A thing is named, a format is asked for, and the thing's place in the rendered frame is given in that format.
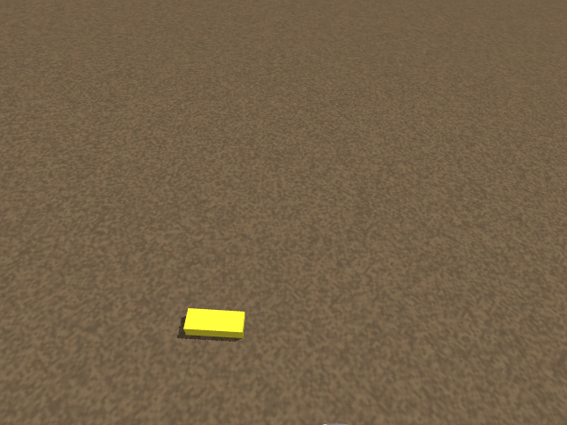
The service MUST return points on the carton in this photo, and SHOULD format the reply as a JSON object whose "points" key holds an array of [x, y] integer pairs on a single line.
{"points": [[205, 322]]}

